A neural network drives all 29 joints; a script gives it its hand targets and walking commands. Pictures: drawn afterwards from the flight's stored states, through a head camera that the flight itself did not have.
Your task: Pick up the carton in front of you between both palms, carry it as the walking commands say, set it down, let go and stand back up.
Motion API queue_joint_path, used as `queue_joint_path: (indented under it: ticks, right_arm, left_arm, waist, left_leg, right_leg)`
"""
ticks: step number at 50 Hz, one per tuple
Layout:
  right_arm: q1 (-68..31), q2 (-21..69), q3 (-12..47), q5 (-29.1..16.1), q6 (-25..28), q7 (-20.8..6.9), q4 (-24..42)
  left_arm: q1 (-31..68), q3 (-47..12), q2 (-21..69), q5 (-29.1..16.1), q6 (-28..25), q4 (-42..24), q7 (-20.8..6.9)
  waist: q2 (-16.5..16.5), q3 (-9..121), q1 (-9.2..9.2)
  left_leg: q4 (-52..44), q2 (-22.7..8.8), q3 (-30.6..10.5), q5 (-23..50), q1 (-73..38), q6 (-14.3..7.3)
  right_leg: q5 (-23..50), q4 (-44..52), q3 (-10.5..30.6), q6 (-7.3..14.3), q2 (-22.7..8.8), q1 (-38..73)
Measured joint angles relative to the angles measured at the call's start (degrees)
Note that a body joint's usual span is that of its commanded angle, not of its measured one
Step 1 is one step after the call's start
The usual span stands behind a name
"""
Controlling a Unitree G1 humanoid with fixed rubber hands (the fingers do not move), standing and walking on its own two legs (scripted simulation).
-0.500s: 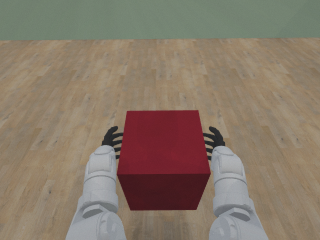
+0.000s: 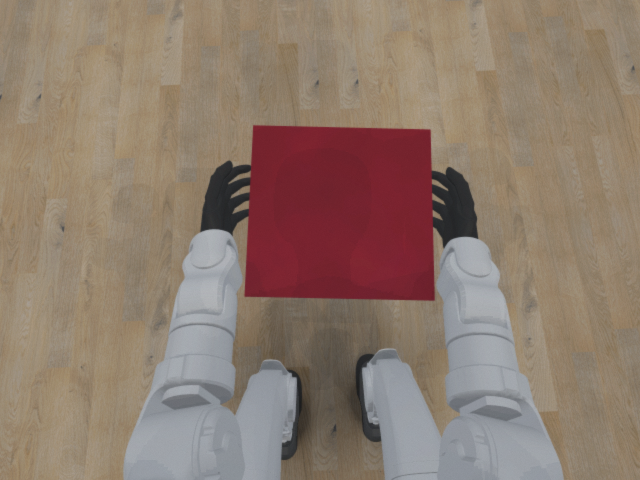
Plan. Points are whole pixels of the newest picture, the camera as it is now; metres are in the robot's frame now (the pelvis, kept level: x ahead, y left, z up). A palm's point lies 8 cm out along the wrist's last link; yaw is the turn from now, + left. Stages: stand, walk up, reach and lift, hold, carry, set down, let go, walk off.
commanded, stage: set down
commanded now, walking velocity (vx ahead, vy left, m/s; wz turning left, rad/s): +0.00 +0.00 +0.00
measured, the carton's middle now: (335, 228) +0.42 -0.02 -0.15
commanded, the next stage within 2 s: none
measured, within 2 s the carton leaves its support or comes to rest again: rests again in 1.58 s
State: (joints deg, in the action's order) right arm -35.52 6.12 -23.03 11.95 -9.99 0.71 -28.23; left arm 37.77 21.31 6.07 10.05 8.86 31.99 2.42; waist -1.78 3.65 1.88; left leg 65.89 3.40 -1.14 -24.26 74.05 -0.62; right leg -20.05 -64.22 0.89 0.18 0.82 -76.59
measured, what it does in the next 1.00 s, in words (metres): lowers itself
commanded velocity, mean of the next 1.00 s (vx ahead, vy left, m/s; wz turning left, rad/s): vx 0.00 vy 0.00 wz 0.00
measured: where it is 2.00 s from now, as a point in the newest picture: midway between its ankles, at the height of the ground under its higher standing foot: (329, 421)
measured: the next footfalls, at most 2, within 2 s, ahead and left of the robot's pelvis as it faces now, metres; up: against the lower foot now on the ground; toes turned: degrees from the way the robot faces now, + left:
none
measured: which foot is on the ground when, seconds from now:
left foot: down 0.00-1.00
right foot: down 0.00-1.00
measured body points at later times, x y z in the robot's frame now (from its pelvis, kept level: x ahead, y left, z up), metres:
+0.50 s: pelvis -0.03 +0.00 -0.13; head +0.25 -0.02 +0.22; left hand +0.48 +0.11 -0.22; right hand +0.45 -0.19 -0.23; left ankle +0.04 +0.11 -0.63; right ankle +0.07 -0.11 -0.63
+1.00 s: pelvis -0.05 +0.00 -0.23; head +0.32 -0.03 +0.03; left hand +0.53 +0.09 -0.38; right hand +0.49 -0.21 -0.38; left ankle +0.04 +0.11 -0.63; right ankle +0.07 -0.12 -0.63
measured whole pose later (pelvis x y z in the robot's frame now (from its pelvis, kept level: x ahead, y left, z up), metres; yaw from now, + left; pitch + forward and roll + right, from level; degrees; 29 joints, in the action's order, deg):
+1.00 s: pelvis -0.05 +0.00 -0.23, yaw +2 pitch +44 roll +1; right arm -73.6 -6.8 -26.5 8.8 -17.8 3.4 -39.8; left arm 78.7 20.1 -7.9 6.9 15.8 47.5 6.3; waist -2.6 -9.8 4.5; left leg 114.4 4.9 0.2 -34.3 124.4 0.4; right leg -28.9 -112.1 0.0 0.5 0.4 -127.4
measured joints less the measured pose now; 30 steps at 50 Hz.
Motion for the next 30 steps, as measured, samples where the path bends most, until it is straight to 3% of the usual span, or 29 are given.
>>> queue_joint_path:
  ticks: [14,30]
  right_arm:
    - [-10.20,-2.19,-5.16,2.85,-4.24,-1.31,-5.65]
    - [-24.10,-6.84,-5.66,0.28,-7.33,0.27,-7.74]
  left_arm:
    - [10.17,4.32,-0.72,2.97,4.03,5.49,0.95]
    - [25.05,3.91,-5.98,0.89,6.70,9.00,2.29]
  waist:
    - [-0.74,6.61,1.09]
    - [-0.63,0.25,1.72]
  left_leg:
    - [15.14,0.78,0.78,-4.55,19.26,-0.36]
    - [32.80,0.97,1.49,-7.40,37.64,0.27]
  right_leg:
    - [-4.40,-14.99,0.23,-0.55,-0.36,-19.27]
    - [-6.70,-32.53,0.11,-0.34,-0.15,-38.00]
